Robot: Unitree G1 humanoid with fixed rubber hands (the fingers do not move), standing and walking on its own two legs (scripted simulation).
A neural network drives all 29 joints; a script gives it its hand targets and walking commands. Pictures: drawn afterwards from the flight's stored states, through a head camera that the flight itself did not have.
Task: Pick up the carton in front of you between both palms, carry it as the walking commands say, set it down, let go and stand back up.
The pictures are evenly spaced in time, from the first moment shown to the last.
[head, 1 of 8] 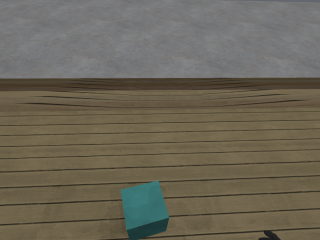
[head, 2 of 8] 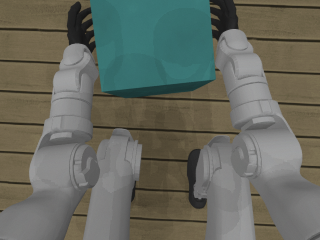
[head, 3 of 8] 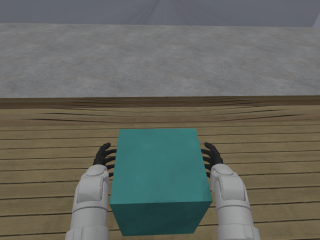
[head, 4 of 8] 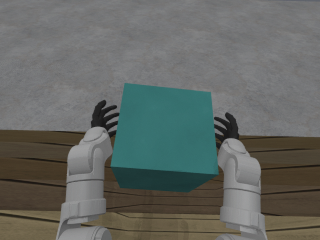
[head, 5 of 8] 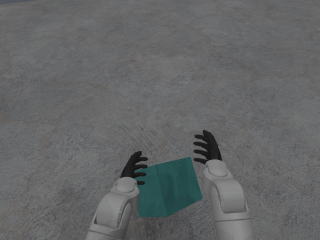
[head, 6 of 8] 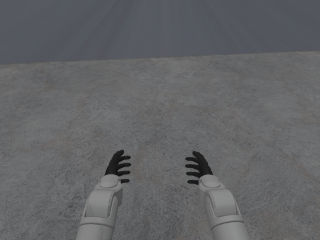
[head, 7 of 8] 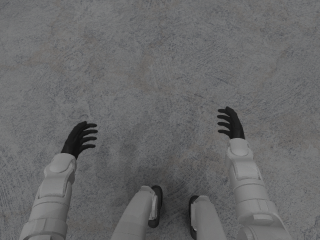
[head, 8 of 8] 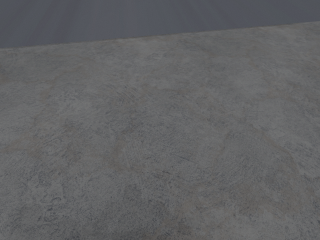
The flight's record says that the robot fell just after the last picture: no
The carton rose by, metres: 0.69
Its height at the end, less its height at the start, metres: -1.18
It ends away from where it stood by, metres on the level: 5.70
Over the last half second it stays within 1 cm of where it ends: yes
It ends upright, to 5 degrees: no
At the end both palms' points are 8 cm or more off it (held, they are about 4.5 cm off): yes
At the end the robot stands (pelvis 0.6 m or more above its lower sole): yes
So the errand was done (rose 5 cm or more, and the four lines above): no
